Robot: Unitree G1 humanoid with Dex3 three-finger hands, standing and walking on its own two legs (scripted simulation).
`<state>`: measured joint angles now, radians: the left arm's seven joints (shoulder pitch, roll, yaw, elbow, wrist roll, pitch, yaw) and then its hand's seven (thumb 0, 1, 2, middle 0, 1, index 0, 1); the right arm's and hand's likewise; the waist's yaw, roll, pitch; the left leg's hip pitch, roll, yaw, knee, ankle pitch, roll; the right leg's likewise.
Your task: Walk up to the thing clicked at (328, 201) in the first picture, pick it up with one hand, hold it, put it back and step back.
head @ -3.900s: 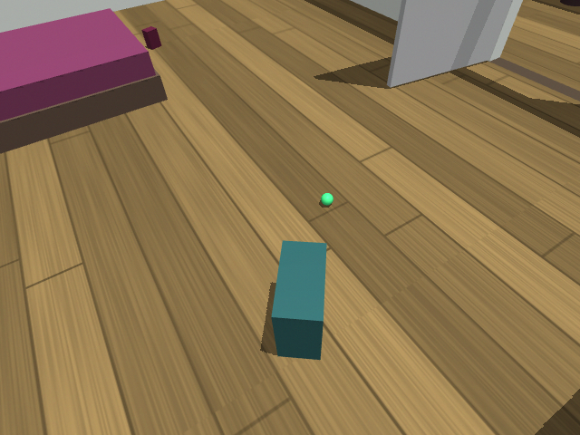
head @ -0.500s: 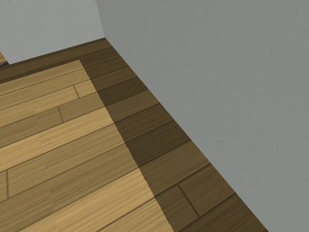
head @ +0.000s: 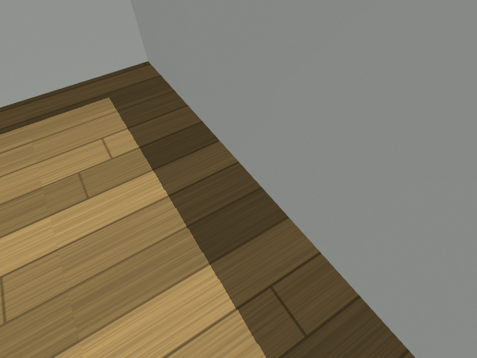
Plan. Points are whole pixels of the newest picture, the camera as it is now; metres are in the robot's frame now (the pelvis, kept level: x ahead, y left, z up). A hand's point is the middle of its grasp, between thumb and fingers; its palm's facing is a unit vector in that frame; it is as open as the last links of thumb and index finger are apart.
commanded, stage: walk up
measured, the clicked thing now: out of the picture +0.16 +1.23 -0.75
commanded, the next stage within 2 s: stand in 0.06 s
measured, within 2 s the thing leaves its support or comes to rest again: neither
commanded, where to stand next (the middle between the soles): +0.06 +0.01 m, yaw +3 degrees
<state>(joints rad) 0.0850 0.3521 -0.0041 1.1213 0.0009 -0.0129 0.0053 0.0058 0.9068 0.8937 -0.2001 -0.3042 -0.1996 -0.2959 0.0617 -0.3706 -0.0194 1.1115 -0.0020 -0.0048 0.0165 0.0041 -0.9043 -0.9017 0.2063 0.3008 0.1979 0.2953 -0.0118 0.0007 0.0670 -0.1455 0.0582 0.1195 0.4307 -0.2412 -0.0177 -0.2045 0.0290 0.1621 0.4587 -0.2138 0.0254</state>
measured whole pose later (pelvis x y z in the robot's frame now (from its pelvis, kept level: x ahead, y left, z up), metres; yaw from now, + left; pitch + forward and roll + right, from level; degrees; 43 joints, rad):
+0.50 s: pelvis +0.01 +0.01 +0.01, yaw +3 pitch -2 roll +0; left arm 0.09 0.35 0.00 1.14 0.01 -0.01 0.00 0.01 0.91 0.89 -0.20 -0.30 -0.20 -0.30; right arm 0.09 -0.35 -0.02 1.15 -0.01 -0.01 0.01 0.00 -0.90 -0.90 0.21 0.30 0.20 0.30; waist -0.02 0.00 0.04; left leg -0.11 0.03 0.07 0.33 -0.18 -0.01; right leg -0.14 0.00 0.11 0.33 -0.17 0.04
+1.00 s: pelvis +0.01 +0.01 +0.01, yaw +5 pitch -2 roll +0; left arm 0.11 0.35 -0.01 1.13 0.01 -0.01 0.00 0.01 0.91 0.89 -0.20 -0.30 -0.20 -0.30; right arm 0.09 -0.35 -0.01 1.14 -0.01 -0.01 0.01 0.00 -0.90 -0.90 0.21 0.30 0.20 0.30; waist -0.01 0.00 0.04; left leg -0.11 0.02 0.05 0.33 -0.19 0.00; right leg -0.12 -0.02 0.09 0.32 -0.18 0.04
